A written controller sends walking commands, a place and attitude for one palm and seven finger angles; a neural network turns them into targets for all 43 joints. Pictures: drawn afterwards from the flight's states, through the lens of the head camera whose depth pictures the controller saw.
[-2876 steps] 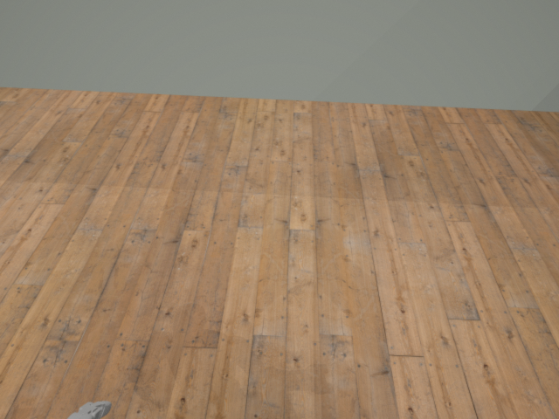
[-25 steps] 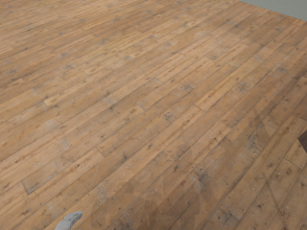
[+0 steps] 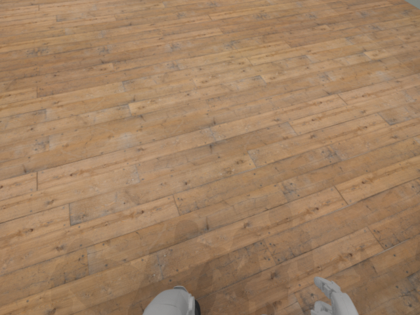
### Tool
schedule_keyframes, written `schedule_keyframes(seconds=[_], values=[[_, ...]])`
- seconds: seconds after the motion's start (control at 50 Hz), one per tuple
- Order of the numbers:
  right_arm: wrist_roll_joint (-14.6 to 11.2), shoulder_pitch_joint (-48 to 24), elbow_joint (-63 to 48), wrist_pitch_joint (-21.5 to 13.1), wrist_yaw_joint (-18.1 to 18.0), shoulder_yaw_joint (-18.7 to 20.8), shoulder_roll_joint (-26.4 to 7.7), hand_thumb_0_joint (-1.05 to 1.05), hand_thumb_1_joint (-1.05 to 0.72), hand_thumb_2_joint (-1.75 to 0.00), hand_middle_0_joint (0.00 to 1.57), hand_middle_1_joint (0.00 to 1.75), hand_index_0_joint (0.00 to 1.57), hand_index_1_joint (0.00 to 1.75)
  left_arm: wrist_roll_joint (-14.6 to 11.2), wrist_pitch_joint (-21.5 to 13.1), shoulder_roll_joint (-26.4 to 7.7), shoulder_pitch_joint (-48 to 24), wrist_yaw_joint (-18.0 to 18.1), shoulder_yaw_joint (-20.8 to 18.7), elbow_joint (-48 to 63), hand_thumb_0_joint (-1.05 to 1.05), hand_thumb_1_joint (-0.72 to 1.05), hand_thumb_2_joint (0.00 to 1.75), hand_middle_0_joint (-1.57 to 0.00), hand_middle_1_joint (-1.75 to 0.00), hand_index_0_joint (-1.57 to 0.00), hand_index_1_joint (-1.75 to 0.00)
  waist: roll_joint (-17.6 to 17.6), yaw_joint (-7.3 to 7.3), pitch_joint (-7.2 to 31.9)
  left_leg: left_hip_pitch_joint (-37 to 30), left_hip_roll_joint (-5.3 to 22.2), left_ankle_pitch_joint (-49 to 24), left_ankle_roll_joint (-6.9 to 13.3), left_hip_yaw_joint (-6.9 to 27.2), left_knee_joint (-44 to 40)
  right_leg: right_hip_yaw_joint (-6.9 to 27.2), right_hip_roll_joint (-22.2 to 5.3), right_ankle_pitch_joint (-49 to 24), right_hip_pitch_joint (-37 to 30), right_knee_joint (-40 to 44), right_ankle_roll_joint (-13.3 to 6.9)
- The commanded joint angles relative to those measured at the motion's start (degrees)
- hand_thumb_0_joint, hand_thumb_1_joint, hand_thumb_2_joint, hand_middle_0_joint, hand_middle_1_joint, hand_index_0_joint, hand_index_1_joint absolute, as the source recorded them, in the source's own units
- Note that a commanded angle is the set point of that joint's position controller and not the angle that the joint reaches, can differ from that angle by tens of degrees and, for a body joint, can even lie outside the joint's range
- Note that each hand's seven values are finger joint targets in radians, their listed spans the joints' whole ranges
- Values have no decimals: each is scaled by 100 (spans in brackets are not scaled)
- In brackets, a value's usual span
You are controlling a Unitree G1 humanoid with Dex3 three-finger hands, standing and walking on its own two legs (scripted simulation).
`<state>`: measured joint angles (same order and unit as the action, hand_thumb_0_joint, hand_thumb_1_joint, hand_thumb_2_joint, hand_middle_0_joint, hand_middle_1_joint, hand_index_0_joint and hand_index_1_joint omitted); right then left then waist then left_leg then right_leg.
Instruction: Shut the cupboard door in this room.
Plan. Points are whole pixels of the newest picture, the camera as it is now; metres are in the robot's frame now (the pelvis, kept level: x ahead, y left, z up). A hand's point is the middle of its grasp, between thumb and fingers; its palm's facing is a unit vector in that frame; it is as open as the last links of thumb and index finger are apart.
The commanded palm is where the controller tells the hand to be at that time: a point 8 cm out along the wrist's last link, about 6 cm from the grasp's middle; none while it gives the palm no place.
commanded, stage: walk to a spot facing it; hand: left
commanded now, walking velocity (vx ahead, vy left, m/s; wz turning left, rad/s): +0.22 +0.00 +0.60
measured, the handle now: out of the picture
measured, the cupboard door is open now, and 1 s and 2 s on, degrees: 50 50 50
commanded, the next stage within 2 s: turn to face it in 0.06 s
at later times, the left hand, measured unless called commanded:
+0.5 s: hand (159, 252) +0.25 +0.14 -0.14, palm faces -0.01 -0.98 -0.18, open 7.4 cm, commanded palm none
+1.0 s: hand (147, 209) +0.35 +0.18 -0.13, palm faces -0.22 -0.95 -0.22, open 7.4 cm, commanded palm none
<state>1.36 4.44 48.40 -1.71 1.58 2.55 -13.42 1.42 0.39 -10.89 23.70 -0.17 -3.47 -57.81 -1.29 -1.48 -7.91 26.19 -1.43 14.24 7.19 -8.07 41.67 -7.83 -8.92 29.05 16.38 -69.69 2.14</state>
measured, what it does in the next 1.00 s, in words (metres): walks ahead, turning right: right foot, then left foot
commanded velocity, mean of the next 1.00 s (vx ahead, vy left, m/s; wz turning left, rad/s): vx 0.02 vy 0.00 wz -0.44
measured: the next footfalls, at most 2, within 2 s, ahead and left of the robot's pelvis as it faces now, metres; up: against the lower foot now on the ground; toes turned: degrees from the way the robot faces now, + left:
right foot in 0.40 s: +0.25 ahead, -0.14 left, +0.00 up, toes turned -1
left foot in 0.74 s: +0.25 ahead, +0.11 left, +0.00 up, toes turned -5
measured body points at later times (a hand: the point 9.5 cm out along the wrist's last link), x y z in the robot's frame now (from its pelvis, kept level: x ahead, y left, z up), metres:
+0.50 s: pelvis +0.16 -0.03 +0.02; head +0.20 -0.04 +0.47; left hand +0.25 +0.19 -0.12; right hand +0.17 -0.26 -0.14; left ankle +0.09 +0.06 -0.67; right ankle +0.21 -0.14 -0.71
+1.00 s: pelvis +0.21 +0.00 +0.03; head +0.25 +0.00 +0.48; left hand +0.36 +0.23 -0.11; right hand +0.22 -0.26 -0.10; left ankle +0.21 +0.11 -0.71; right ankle +0.17 -0.13 -0.66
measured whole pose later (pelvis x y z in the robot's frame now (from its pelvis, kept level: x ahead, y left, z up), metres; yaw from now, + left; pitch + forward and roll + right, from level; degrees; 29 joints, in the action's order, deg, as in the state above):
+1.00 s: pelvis +0.21 +0.00 +0.03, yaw -17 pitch +0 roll -2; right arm 1.7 10.8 51.5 0.5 -1.6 1.8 -11.0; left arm 1.5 4.6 -14.4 9.8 -1.9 -5.7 -51.3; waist 0.0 -0.9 -5.0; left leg 11.2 6.7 17.6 -0.1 -10.5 29.4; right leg -3.3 -1.6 24.4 24.5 -52.2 2.3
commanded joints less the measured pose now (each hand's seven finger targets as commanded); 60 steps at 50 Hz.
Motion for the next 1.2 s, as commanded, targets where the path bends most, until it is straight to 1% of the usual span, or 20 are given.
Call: schedule_keyframes(seconds=[0.0,0.18,0.28,0.34,0.38,0.4,0.42,0.44,0.5,0.62,0.68,0.72,0.74,0.8,1.0,1.04,1.06,1.1,1.14,1.18], values=[[34,736,-176,-33,-207,221,-921,0,-90,-90,20,30,20,30,56,-192,-603,-585,-15,-219,917,0,90,90,-20,-30,-20,-30,715,363,739,-986,1740,866,449,2739,-2793,824,-146,-642,1832,-465,37],[-4,1089,167,-63,-235,200,-605,0,-90,-90,20,30,20,30,59,-27,-436,-1085,-28,-152,1013,0,90,90,-20,-30,-20,-30,498,189,844,-1400,1228,-735,410,2136,-2762,756,188,-1772,1791,1350,259],[18,1446,635,-88,-327,90,-287,0,-90,-90,20,30,20,30,22,-87,-190,-1311,39,79,818,0,90,90,-20,-30,-20,-30,673,228,831,-1824,1255,-2695,260,1442,-2200,563,546,-1808,686,3060,27],[-14,1456,771,-15,-364,73,-293,0,-90,-90,20,30,20,30,12,-92,-314,-989,43,36,630,0,90,90,-20,-30,-20,-30,571,55,644,-1548,1164,-2445,-115,1060,-1676,474,725,-2377,-355,4071,-105],[-71,1472,725,9,-343,72,-123,0,-90,-90,20,30,20,30,27,-147,-774,-424,72,-82,473,0,90,90,-20,-30,-20,-30,-259,-85,788,-724,678,-782,-507,672,-641,1650,-41,-4454,-1405,4316,-468],[-85,1655,665,39,-323,74,16,0,-90,-90,20,30,20,30,25,-169,-1069,-263,92,-145,415,0,90,90,-20,-30,-20,-30,-996,-42,963,-22,91,972,-758,232,308,2649,-991,-5402,-1886,4550,-1142],[-79,1606,600,120,-376,39,-70,0,-90,-90,20,30,20,30,-16,-201,-1119,-143,128,-196,403,0,90,90,-20,-30,-20,-30,-1802,-102,1448,29,132,2360,-843,477,1213,3298,-1317,-5678,-1941,4892,-1704],[-80,1271,567,153,-391,72,-170,0,-90,-90,20,30,20,30,-15,-157,-982,-371,163,-178,448,0,90,90,-20,-30,-20,-30,-1495,-149,1279,166,230,2198,-844,809,1693,3241,-1185,-5528,-1619,5005,-1762],[-103,1089,523,240,-365,60,-17,0,-90,-90,20,30,20,30,-3,-41,-865,-913,205,-240,629,0,90,90,-20,-30,-20,-30,-280,109,1275,154,379,1483,-919,844,1835,2413,-688,-4688,-1207,4915,-1531],[-84,1058,284,297,-350,95,44,0,-90,-90,20,30,20,30,38,61,-954,-1181,132,-344,762,0,90,90,-20,-30,-20,-30,-702,174,1158,-562,249,932,-971,687,140,2456,-267,-3419,-332,4863,-1225],[-87,1536,345,171,-388,120,-189,0,-90,-90,20,30,20,30,-39,131,-865,-1458,93,-330,883,0,90,90,-20,-30,-20,-30,-420,461,1294,-1988,352,-134,-946,717,-1656,2266,183,-2573,505,4295,-734],[36,1501,159,125,-431,272,-1091,0,-90,-90,20,30,20,30,-98,156,-438,-1309,-1,-234,1100,0,90,90,-20,-30,-20,-30,1923,437,1143,-2335,2587,-674,-2,2801,-2683,918,1269,356,1739,2294,-146],[59,1390,141,136,-441,270,-1072,0,-90,-90,20,30,20,30,-24,197,-651,-1490,-21,-255,1090,0,90,90,-20,-30,-20,-30,1464,501,963,-1941,2795,-961,284,2792,-2676,1034,1047,480,1687,1285,-98],[73,799,-54,141,-444,173,-816,0,-90,-90,20,30,20,30,-25,241,-647,-1411,-136,-306,983,0,90,90,-20,-30,-20,-30,907,156,670,-1674,2229,-2168,191,1560,-2306,900,742,-96,1622,466,34],[51,995,64,201,-346,308,-1025,0,-90,-90,20,30,20,30,-10,218,-547,-1681,-204,-192,1254,0,90,90,-20,-30,-20,-30,1329,367,899,-2245,2164,-2780,-67,369,-1613,172,846,-552,668,2792,-69],[16,781,23,228,-316,339,-1089,0,-90,-90,20,30,20,30,-6,168,-660,-1300,-193,-221,1172,0,90,90,-20,-30,-20,-30,1157,119,988,-1948,2041,-2416,-364,68,-1050,58,906,-1461,-62,3763,-161],[-18,729,-32,238,-279,348,-1034,0,-90,-90,20,30,20,30,8,125,-864,-937,-165,-267,1066,0,90,90,-20,-30,-20,-30,799,-67,1108,-1511,1841,-2019,-594,-116,-387,275,767,-2222,-783,4362,-281],[-83,383,-435,288,-258,185,-468,0,-90,-90,20,30,20,30,-10,24,-1762,-298,-33,-402,864,0,90,90,-20,-30,-20,-30,-1363,-376,1239,737,538,2348,-1119,-56,2010,2828,-1330,-5758,-1932,4706,-1364],[-90,97,-474,344,-355,165,-562,0,-90,-90,20,30,20,30,-16,52,-1604,-583,102,-419,924,0,90,90,-20,-30,-20,-30,-1507,-312,1128,1245,666,2023,-1087,927,2856,3082,-1141,-4973,-1659,4796,-1649],[-66,325,-299,351,-298,158,-550,0,-90,-90,20,30,20,30,-14,99,-1315,-1288,123,-319,1188,0,90,90,-20,-30,-20,-30,-690,37,1117,851,787,1251,-1165,862,2596,2204,-645,-4287,-1236,4680,-1369]])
